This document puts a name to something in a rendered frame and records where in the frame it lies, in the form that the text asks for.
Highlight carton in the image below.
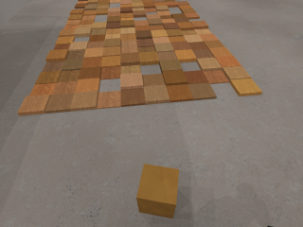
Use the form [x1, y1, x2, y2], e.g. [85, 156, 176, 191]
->
[136, 164, 179, 218]

